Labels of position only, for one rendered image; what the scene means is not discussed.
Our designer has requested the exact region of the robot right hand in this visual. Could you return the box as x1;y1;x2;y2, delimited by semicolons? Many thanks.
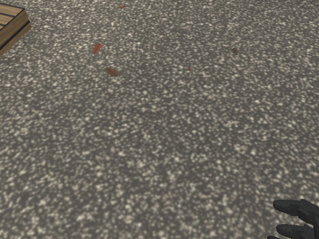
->
267;199;319;239

